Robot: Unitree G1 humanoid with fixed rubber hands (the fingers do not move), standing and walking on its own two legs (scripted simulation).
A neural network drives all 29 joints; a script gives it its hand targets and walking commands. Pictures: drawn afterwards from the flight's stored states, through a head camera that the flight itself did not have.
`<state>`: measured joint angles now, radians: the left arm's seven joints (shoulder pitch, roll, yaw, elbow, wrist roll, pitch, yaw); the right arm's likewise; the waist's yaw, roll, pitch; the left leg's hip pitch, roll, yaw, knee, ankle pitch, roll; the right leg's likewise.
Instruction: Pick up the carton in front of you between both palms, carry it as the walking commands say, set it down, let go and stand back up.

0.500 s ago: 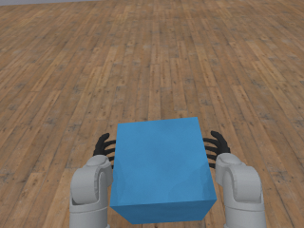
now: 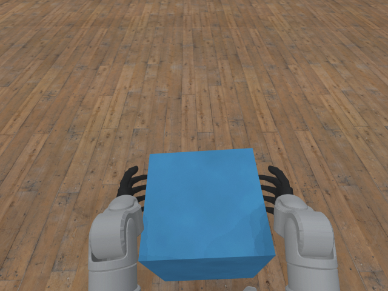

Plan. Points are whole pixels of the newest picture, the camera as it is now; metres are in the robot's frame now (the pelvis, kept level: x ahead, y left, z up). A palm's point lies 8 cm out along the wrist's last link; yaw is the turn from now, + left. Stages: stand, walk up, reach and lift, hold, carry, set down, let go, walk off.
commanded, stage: carry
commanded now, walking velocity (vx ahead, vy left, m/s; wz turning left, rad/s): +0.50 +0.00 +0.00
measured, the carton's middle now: (205, 220) +0.29 +0.00 -0.02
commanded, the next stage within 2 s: none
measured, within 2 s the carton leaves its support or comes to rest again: neither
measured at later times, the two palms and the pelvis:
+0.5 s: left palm (157, 95) +0.60 +0.12 +0.09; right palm (261, 97) +0.61 -0.17 +0.08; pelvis +0.32 -0.03 +0.00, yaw +2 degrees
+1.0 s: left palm (154, 44) +0.94 +0.16 +0.08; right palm (232, 45) +0.93 -0.13 +0.08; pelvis +0.65 +0.01 +0.00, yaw +0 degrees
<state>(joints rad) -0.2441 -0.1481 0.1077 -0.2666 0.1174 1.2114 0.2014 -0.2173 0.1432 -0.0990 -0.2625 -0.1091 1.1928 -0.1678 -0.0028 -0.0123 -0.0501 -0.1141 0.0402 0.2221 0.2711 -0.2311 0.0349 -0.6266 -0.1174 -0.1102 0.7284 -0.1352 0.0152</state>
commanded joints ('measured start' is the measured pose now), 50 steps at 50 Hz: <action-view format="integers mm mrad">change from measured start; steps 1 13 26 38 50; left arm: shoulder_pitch -462 -485 -413 -530 -442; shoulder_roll -1010 -1044 -975 -1068 -1008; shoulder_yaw -714 -651 -654 -702 -713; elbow -80 39 -41 10 -75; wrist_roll -445 -435 -426 -458 -444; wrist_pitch -7 -1 15 -9 3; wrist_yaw -352 -391 -378 -389 -353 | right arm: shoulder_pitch -488 -610 -510 -589 -483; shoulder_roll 978 1017 983 1065 968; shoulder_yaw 673 707 710 672 662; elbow -108 -53 -110 -49 -117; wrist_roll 440 446 432 448 427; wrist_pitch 0 18 24 -11 8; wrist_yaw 341 346 316 351 337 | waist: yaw -16 23 24 -11 -15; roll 155 -48 -125 74 158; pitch -256 -353 -236 -369 -239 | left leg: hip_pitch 235 -559 -488 244 264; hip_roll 216 89 33 313 204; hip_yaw -104 -220 -41 -377 -89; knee -65 915 282 -8 -57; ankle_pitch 362 -124 206 297 441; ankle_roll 84 -16 -40 103 76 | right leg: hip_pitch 29 778 797 -18 42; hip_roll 37 -252 -129 -23 47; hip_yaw -63 321 -23 115 -74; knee -144 -470 -513 434 -174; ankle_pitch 95 183 372 -198 113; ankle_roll -11 -180 -130 -37 -14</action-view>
